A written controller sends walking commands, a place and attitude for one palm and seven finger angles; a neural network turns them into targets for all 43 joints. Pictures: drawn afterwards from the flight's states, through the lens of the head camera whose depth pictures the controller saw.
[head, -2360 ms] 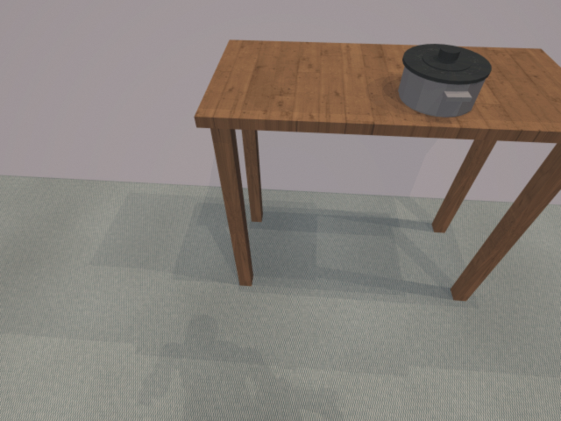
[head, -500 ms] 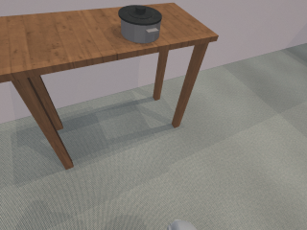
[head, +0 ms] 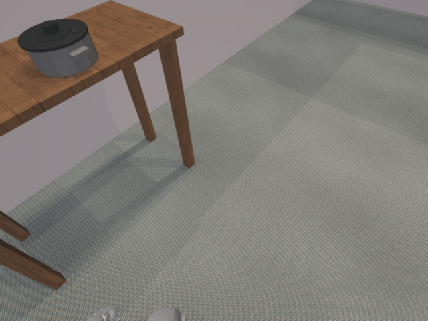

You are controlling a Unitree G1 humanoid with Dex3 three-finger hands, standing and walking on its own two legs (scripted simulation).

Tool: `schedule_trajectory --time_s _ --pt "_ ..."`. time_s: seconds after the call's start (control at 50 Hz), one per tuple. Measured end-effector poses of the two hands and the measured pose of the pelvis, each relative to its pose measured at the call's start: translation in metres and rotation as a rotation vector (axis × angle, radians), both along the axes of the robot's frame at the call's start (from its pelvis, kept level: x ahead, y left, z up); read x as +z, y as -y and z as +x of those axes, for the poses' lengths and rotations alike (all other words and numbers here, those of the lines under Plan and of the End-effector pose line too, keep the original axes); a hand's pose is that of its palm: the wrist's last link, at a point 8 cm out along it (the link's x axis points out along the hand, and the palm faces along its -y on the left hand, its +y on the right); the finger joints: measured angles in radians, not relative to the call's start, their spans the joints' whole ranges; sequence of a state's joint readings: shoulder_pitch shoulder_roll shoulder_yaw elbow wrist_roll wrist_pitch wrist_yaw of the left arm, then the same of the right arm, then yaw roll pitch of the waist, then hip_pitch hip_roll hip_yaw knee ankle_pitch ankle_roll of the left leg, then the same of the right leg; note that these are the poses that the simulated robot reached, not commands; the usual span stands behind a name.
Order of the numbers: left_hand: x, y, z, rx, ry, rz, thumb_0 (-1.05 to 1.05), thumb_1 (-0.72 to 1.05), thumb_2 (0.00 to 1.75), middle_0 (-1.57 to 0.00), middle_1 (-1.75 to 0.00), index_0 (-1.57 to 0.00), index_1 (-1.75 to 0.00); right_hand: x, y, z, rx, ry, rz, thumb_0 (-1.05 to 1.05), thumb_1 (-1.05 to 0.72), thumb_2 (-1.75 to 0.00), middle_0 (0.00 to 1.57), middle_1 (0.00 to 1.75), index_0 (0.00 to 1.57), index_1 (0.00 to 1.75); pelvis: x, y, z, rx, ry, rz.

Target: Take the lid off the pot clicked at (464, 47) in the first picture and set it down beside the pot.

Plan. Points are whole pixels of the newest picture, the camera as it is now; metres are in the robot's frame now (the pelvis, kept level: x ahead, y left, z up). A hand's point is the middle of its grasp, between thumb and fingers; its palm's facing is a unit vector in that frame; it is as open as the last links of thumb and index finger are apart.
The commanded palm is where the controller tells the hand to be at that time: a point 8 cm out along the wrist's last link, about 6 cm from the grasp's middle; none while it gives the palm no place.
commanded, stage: walk to a spot facing it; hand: left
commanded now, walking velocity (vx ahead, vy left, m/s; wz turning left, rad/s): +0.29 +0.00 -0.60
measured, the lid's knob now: (49, 26) +0.83 +0.50 +0.15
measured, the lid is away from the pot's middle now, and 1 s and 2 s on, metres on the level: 0.01 0.01 0.01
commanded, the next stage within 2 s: none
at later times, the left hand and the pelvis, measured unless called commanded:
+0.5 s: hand (103, 313) +0.17 +0.26 -0.18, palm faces -0.19 -0.97 -0.15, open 7.4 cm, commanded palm none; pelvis +0.10 +0.07 +0.01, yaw -17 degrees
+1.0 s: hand (197, 195) +0.47 +0.07 -0.18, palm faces -0.54 -0.82 -0.19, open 7.4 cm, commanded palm none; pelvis +0.28 -0.03 -0.02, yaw -33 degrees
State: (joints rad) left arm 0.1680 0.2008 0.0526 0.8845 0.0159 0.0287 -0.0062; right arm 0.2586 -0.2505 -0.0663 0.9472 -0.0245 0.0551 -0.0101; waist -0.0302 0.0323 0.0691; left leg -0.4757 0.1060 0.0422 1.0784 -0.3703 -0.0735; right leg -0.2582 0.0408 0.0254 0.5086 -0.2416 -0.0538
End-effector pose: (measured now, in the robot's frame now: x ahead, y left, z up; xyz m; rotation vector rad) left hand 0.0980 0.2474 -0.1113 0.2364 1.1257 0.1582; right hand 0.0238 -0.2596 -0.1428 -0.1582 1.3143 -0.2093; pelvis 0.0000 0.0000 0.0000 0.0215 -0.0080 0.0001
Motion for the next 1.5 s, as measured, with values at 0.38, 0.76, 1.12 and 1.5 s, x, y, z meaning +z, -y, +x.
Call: schedule_trajectory --time_s 0.38,0.76,1.12,1.5 --pt "-0.041 -0.062 -0.011 -0.059 -0.258 -0.091 0.01 0.91 0.90 -0.20 -0.30 -0.20 -0.30 0.046 -0.060 0.096 -0.059 0.285 -0.102 0.00 -0.91 -0.90 0.20 0.30 0.21 0.30 -0.001 -0.062 0.063 -0.228 -0.018 -0.054" --pt "-0.047 0.042 0.278 -0.480 -0.113 -0.128 0.01 0.91 0.90 -0.20 -0.30 -0.20 -0.30 0.018 -0.161 -0.027 -0.545 -0.271 0.070 0.00 -0.91 -0.90 0.20 0.30 0.20 0.30 -0.011 -0.039 0.191 -0.464 -0.011 -0.060" --pt "-0.017 0.118 0.412 -0.602 -0.096 -0.006 0.01 0.92 0.90 -0.20 -0.30 -0.20 -0.30 0.009 0.008 0.227 -0.602 0.208 -0.009 0.00 -0.91 -0.90 0.20 0.30 0.20 0.30 -0.001 0.042 0.328 -0.652 -0.005 -0.008" --pt "-0.037 0.137 0.562 -0.698 -0.270 0.041 0.01 0.91 0.90 -0.20 -0.30 -0.20 -0.30 0.032 0.057 0.383 -0.689 0.312 -0.133 0.00 -0.91 -0.90 0.21 0.30 0.21 0.30 -0.005 0.074 0.484 -0.906 0.001 -0.037"
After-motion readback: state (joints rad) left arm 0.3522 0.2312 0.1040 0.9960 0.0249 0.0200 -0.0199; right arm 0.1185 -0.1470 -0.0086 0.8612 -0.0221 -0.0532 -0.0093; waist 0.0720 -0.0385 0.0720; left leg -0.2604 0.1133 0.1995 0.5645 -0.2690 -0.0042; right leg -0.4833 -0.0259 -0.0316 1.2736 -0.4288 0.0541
